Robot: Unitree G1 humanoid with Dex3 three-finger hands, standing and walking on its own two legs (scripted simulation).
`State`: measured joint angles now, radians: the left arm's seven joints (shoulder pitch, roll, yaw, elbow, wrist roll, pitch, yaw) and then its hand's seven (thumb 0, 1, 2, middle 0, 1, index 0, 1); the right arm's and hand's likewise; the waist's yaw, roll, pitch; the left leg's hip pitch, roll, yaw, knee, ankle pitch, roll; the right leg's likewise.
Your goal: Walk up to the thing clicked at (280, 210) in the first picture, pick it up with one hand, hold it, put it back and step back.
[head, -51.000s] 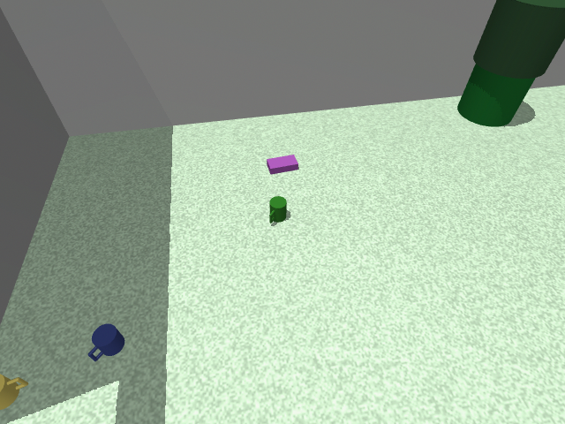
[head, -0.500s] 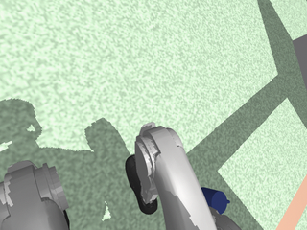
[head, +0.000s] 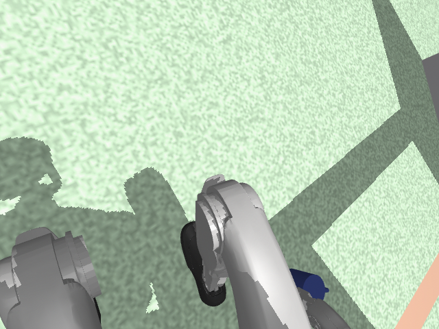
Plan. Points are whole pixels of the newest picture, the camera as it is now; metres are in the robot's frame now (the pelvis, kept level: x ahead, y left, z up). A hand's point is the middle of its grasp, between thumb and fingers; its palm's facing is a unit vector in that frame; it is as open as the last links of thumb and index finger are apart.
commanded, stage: open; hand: left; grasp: from above
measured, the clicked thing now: out of the picture +0.46 +0.32 -0.26
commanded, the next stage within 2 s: withdraw in 0.18 s
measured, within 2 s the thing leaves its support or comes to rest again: neither
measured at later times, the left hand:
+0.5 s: hand out of the picture +0.47 +0.35 -0.20, palm faces -0.38 -0.12 -0.92, open 13.9 cm
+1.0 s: hand out of the picture +0.44 +0.35 -0.07, palm faces -0.55 -0.16 -0.82, open 13.9 cm
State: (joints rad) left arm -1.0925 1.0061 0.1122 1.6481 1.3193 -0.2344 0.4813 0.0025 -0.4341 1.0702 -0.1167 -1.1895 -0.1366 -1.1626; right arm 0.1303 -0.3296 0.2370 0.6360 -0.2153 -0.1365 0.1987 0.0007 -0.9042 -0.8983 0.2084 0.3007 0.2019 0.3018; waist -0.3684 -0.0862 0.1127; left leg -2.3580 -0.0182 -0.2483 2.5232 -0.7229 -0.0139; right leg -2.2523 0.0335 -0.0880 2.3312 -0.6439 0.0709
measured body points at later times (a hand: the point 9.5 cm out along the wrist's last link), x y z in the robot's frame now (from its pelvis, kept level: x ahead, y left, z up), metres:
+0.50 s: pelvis +0.00 +0.00 +0.00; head +0.27 +0.12 +0.34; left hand +0.49 +0.35 -0.15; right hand +0.05 -0.26 -0.06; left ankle +0.06 +0.12 -0.28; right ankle +0.12 -0.14 -0.28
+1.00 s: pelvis -0.01 -0.01 +0.07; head +0.23 +0.09 +0.44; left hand +0.46 +0.35 -0.02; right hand +0.10 -0.28 -0.03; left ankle +0.06 +0.12 -0.28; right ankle +0.12 -0.14 -0.28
